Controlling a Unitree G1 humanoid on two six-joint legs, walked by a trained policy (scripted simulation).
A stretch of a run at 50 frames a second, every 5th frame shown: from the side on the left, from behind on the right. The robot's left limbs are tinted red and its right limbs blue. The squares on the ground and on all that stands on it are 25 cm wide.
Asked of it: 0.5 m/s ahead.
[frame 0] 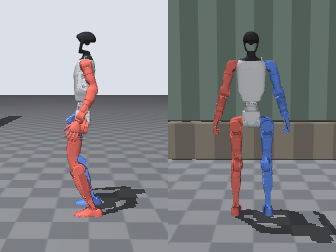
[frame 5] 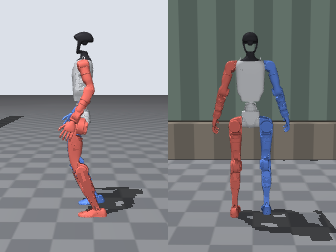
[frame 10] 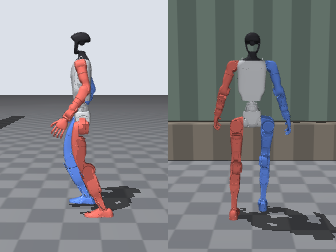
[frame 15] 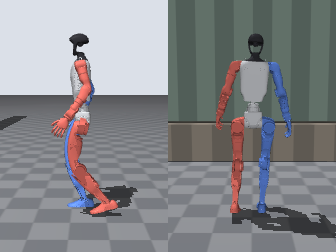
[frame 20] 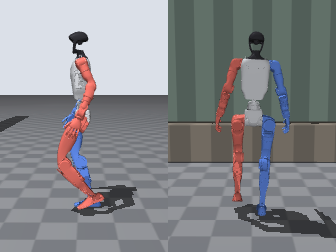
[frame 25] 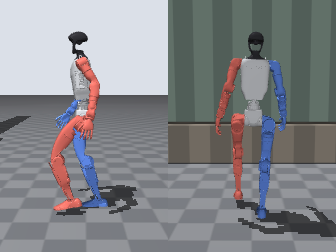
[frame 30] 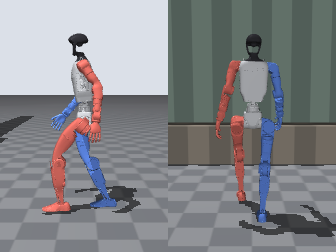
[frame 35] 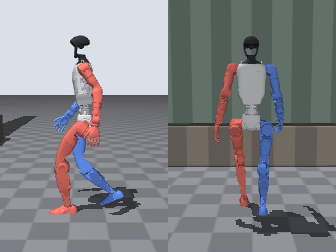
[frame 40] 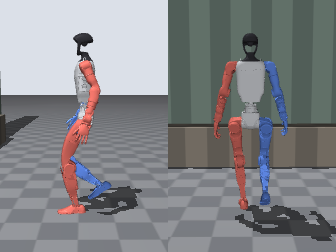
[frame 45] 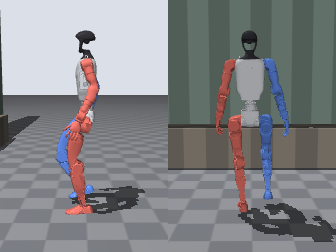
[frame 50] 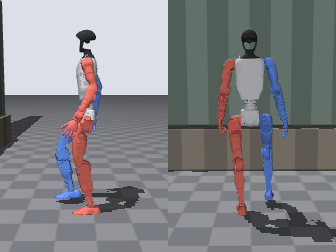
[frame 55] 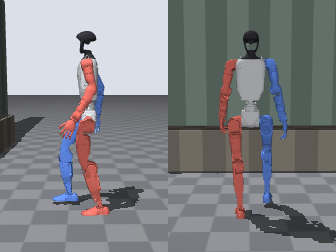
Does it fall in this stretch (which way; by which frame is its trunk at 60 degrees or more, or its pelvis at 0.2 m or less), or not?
no
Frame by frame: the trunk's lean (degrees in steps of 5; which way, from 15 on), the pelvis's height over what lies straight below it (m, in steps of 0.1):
0: 5, 0.8
5: 0, 0.8
10: 0, 0.8
15: 5, 0.8
20: 5, 0.8
25: 5, 0.8
30: 5, 0.8
35: 5, 0.7
40: 0, 0.8
45: 0, 0.8
50: 0, 0.8
55: 0, 0.8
